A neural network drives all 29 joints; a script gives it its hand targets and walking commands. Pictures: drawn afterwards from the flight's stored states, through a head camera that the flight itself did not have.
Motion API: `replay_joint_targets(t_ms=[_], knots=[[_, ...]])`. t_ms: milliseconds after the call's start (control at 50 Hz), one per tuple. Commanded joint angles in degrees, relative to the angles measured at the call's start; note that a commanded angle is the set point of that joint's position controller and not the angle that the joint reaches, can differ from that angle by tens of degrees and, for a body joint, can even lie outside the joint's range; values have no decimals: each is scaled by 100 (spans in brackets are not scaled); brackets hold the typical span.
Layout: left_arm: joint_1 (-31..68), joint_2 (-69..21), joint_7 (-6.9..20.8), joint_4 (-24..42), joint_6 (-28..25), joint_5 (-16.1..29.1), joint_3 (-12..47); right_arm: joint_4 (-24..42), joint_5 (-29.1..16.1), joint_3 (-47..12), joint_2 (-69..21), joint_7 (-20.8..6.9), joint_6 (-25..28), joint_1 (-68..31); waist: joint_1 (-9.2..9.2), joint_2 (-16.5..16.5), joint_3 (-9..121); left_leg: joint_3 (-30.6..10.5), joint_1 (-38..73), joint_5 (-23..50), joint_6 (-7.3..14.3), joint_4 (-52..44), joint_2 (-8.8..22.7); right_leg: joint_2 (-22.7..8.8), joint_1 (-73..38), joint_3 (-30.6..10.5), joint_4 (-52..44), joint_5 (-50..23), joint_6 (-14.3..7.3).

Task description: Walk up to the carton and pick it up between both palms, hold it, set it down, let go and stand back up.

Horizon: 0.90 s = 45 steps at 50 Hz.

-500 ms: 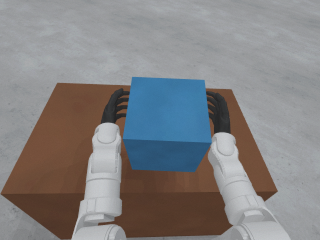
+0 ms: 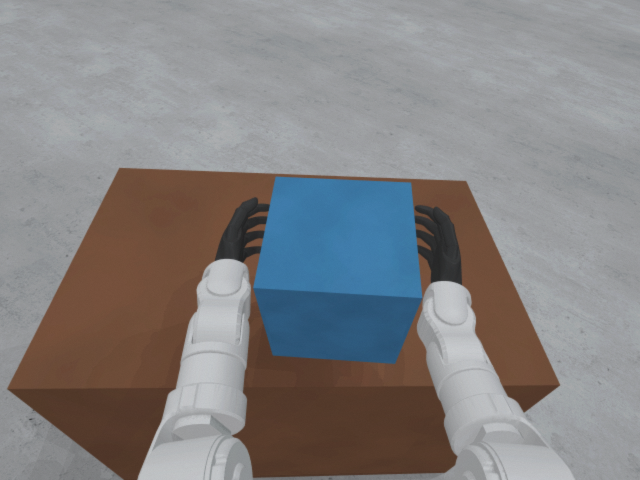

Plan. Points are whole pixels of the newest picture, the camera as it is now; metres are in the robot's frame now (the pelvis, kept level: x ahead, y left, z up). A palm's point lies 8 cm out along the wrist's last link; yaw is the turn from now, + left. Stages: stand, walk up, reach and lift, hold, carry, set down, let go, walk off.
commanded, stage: set down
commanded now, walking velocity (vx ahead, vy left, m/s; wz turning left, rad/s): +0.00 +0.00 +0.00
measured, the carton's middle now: (337, 274) +0.37 -0.02 +0.04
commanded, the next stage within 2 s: none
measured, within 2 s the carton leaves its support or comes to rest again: neither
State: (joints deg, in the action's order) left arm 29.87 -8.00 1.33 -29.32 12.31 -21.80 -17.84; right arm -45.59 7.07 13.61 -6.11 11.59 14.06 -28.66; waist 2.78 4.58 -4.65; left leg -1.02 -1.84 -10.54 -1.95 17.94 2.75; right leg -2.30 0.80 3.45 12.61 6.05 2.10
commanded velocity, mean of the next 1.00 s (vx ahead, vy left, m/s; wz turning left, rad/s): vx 0.00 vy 0.00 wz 0.00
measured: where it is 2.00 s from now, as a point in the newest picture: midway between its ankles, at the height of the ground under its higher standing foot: outside the picture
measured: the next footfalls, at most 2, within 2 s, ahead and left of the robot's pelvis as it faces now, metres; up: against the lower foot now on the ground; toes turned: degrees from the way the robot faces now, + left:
none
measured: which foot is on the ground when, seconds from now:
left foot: down 0.00-1.00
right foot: down 0.00-1.00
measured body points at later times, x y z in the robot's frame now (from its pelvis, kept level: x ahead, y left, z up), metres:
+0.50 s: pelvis +0.01 +0.00 +0.00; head +0.03 +0.03 +0.45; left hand +0.39 +0.11 +0.04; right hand +0.36 -0.16 +0.05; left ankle +0.00 +0.14 -0.75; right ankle +0.02 -0.14 -0.75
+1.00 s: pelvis +0.01 +0.00 +0.00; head +0.05 +0.02 +0.45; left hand +0.39 +0.11 +0.00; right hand +0.35 -0.16 +0.02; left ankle +0.00 +0.14 -0.75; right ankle +0.02 -0.14 -0.75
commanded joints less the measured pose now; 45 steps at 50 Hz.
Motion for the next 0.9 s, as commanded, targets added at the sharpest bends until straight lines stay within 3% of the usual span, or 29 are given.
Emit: replay_joint_targets(t_ms=[0,60,140,260,360,380,460,480,560,620,660,740,880], knots=[[3419,-3068,676,517,-754,322,2323,780,422,-1873,-2922,-803,414,-3253,-78,-490,2592,663,177,1207,-32,-220,-392,440,-857,472,131,-1136,-7],[3359,-3077,649,431,-935,330,2360,653,424,-1978,-2985,-788,493,-3059,-4,-537,2829,653,325,1818,-109,-52,-400,449,-921,449,210,-1780,-3],[3314,-3034,674,226,-1095,332,2268,438,568,-1859,-3028,-754,490,-2846,5,-423,2656,649,136,1682,-98,-143,-400,436,-994,411,198,-1829,29],[3493,-3062,620,243,-1485,410,2420,415,629,-1826,-3192,-685,692,-2817,89,-580,3132,588,117,2124,-188,24,-401,444,-947,366,279,-2360,-6],[3442,-3023,583,-93,-1778,345,2270,157,767,-1723,-3269,-705,787,-2722,-3,-469,3084,561,-44,1881,-147,-37,-387,445,-854,354,260,-2168,7],[3520,-2985,580,-269,-1844,372,2226,92,814,-1620,-3292,-712,809,-2771,58,-413,3025,556,-152,1805,-145,-65,-381,440,-818,348,221,-2072,14],[3538,-2956,570,-618,-2108,292,2108,-203,964,-1541,-3401,-731,920,-2751,-13,-499,3141,575,-278,1801,-142,-55,-377,418,-708,295,237,-2088,-30],[3578,-2959,558,-600,-2177,303,2089,-193,1004,-1482,-3394,-727,945,-2696,56,-528,3267,554,-282,1828,-152,-63,-376,420,-736,296,229,-2101,-43],[3704,-2863,534,-1027,-2395,230,1846,-539,1208,-1191,-3464,-760,971,-2754,0,-531,3088,585,-513,1445,-119,-142,-364,402,-519,274,166,-1608,-67],[3672,-2981,485,-1147,-2586,200,1861,-568,1281,-1138,-3549,-780,1092,-2758,-22,-634,3378,580,-432,1742,-166,-38,-358,416,-428,233,204,-1770,-111],[3648,-3054,446,-1298,-2692,206,1893,-761,1314,-1141,-3582,-774,1145,-2692,78,-687,3419,568,-311,2062,-216,54,-345,453,-329,232,206,-1938,-165],[3703,-2959,414,-1324,-2909,241,1882,-888,1403,-1118,-3625,-759,1210,-2596,32,-661,3581,515,-515,2071,-210,86,-336,443,-375,170,265,-2126,-156],[3795,-3019,335,-1639,-3244,278,1886,-966,1447,-1113,-3753,-762,1330,-2670,106,-671,3784,477,-668,2039,-240,137,-357,443,-272,146,295,-2160,-152]])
